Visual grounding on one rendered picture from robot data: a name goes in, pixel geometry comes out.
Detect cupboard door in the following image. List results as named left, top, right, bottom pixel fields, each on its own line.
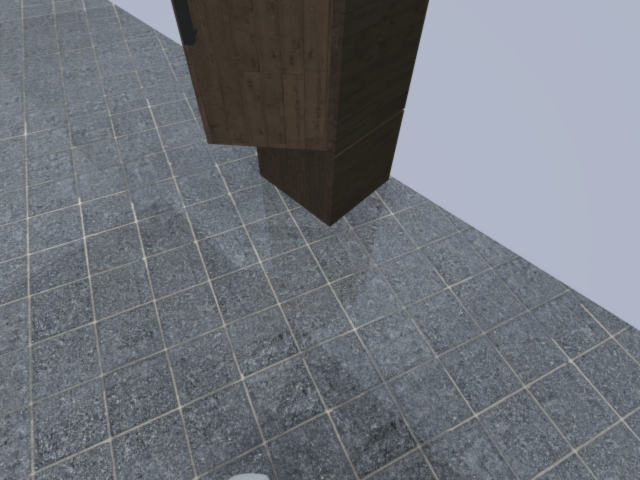
left=171, top=0, right=333, bottom=151

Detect handle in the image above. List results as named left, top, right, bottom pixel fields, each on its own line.
left=173, top=0, right=197, bottom=46

